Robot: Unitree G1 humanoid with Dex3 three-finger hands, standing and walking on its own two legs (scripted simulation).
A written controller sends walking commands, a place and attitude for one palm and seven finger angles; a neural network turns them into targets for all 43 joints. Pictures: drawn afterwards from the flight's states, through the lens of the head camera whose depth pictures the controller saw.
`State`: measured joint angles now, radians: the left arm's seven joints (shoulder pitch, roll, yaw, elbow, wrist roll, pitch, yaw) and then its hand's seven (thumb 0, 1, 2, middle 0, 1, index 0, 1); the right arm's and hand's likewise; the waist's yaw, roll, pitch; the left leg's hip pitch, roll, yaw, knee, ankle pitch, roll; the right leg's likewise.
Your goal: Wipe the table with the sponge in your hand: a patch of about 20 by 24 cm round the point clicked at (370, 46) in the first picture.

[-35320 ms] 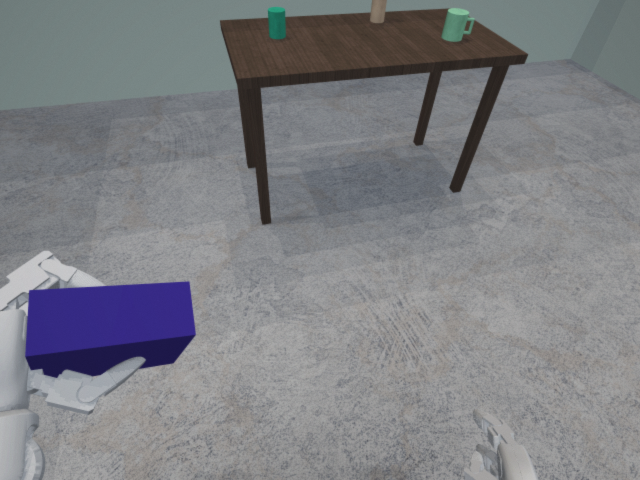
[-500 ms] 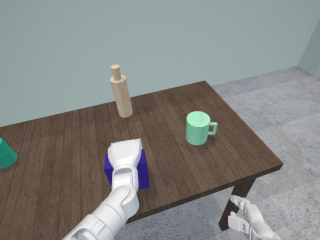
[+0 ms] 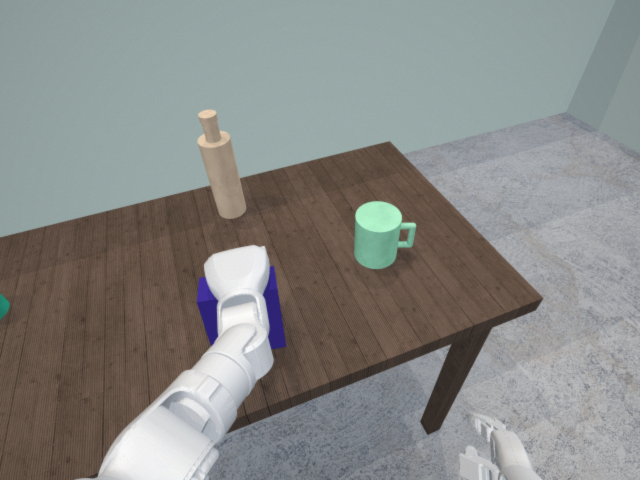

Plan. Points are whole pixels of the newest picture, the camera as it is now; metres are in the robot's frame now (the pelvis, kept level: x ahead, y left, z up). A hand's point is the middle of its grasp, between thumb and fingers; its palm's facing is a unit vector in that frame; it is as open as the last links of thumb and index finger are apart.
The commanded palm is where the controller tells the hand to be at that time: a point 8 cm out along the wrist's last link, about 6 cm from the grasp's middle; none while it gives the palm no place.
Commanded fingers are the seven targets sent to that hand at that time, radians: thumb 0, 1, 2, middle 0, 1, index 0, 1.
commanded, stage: wipe forward along the third lane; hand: left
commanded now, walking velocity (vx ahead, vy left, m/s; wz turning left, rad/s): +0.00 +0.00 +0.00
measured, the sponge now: (246, 322) +0.35 +0.15 -0.03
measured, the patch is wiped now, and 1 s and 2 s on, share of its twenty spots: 0.90 0.95 1.00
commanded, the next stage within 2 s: wipe back along the third lane in 1.12 s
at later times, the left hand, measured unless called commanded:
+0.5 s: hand (244, 268) +0.42 +0.16 +0.02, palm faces -0.09 -0.03 -1.00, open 9.7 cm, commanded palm +0.40 +0.18 +0.05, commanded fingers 0.00 0.10 1.30 -1.20 -1.60 -1.20 -1.60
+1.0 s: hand (237, 246) +0.46 +0.19 +0.02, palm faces -0.10 -0.03 -0.99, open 9.7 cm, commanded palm +0.45 +0.20 +0.06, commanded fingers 0.00 0.10 1.30 -1.20 -1.60 -1.20 -1.60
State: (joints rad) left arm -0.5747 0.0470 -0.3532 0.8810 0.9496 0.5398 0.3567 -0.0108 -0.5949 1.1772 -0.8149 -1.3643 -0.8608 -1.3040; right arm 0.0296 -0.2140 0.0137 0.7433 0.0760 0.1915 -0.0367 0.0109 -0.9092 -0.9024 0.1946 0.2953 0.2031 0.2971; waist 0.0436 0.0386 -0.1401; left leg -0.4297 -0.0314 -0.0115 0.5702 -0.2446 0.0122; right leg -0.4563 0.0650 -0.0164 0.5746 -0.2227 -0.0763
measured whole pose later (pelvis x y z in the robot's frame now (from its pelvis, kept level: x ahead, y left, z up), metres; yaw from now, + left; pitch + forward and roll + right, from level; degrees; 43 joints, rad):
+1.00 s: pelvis +0.01 +0.01 -0.01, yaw -1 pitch +15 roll +0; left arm -0.91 0.23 -0.13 1.23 0.96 0.43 0.39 0.01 -0.59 1.18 -0.81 -1.39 -0.86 -1.34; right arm 0.15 -0.25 0.01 0.77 0.06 0.09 -0.03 0.01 -0.91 -0.90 0.20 0.30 0.20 0.30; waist -0.09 0.04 -0.15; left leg -0.62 -0.01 0.00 0.63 -0.27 0.02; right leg -0.63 0.09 -0.01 0.58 -0.21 -0.07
